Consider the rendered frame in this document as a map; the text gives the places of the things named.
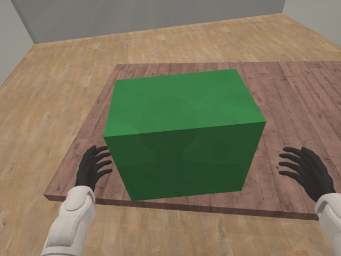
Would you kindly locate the left robot hand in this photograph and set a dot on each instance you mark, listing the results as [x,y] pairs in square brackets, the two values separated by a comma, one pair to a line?
[87,174]

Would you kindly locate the right robot forearm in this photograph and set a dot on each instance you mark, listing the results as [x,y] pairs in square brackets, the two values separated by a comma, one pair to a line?
[328,209]

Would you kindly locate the table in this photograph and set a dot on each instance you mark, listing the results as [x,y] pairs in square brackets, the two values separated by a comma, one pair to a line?
[301,103]

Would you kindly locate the right robot hand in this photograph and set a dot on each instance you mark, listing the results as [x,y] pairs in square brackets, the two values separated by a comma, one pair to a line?
[313,174]

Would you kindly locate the carton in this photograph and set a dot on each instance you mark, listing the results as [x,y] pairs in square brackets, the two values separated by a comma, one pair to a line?
[184,134]

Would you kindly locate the left robot forearm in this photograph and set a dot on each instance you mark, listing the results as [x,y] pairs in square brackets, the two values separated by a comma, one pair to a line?
[67,234]

